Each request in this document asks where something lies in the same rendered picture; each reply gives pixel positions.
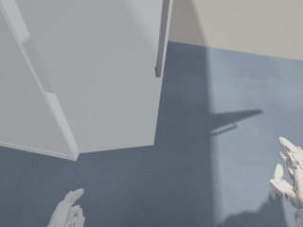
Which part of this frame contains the robot right hand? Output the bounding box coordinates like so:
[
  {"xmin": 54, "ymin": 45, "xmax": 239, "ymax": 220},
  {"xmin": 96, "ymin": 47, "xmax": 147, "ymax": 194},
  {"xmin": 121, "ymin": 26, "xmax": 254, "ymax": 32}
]
[{"xmin": 270, "ymin": 136, "xmax": 303, "ymax": 210}]

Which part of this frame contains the handle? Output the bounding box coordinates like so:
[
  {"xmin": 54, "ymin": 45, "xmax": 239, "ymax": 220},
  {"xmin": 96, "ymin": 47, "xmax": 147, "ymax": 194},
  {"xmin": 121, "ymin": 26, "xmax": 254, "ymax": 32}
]
[{"xmin": 154, "ymin": 0, "xmax": 170, "ymax": 78}]

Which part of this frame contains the robot left hand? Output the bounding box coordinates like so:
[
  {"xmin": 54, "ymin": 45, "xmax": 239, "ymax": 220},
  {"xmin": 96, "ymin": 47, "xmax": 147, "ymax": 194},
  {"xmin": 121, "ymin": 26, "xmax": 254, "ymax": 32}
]
[{"xmin": 48, "ymin": 188, "xmax": 85, "ymax": 227}]

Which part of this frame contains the fridge door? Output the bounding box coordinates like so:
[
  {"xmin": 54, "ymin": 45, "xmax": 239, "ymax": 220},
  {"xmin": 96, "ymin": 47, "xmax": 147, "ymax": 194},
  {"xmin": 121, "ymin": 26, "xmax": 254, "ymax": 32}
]
[{"xmin": 15, "ymin": 0, "xmax": 173, "ymax": 153}]

